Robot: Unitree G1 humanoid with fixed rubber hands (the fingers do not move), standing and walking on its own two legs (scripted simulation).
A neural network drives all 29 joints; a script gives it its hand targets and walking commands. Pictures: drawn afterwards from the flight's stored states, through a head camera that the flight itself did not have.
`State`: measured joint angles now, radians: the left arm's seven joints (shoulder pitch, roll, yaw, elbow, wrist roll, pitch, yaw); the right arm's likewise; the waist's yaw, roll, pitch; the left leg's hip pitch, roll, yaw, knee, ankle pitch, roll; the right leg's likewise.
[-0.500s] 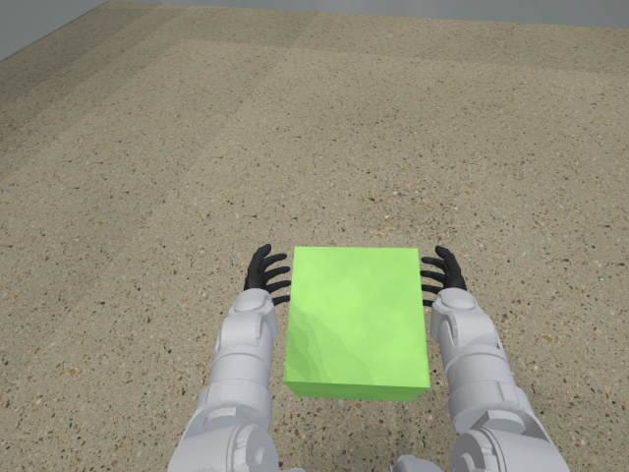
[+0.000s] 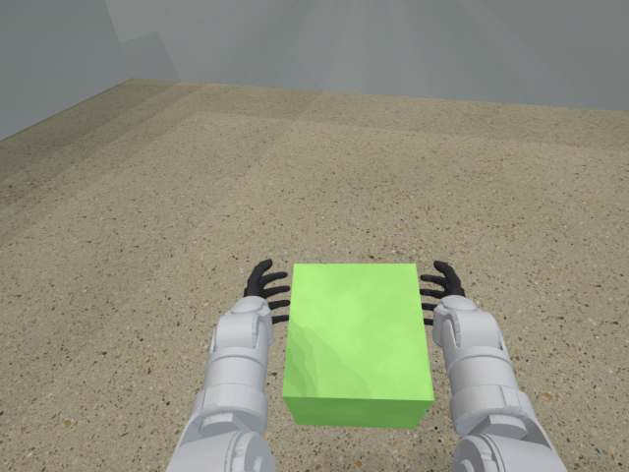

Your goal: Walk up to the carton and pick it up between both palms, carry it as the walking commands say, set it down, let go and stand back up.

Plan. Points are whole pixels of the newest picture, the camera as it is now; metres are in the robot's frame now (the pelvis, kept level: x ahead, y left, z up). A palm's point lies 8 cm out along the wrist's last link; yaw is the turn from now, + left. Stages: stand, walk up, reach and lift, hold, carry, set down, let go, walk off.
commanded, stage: reach and lift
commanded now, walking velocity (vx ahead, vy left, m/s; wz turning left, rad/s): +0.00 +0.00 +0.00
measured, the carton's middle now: (354, 346) +0.32 -0.03 -0.04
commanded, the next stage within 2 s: hold in 1.40 s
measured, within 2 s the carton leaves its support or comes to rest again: neither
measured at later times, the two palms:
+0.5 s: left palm (249, 306) +0.31 +0.11 +0.08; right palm (451, 301) +0.30 -0.15 +0.08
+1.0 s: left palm (242, 314) +0.30 +0.12 +0.08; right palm (444, 312) +0.29 -0.14 +0.07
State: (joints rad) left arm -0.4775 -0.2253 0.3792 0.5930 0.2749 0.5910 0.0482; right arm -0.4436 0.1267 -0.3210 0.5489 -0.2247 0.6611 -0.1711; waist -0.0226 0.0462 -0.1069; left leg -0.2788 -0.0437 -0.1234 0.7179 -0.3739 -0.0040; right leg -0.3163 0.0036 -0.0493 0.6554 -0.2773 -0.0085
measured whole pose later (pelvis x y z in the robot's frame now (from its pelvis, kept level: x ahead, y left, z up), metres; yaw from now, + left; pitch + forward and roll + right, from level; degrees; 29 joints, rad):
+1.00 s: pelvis -0.01 +0.00 +0.01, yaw +0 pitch -9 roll -1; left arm -0.44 -0.21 0.35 0.50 0.28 0.69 0.07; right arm -0.42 0.14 -0.24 0.52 -0.24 0.75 -0.17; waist 0.00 0.03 -0.05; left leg -0.13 -0.04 -0.12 0.64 -0.34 0.00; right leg -0.18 0.00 -0.05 0.59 -0.25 -0.01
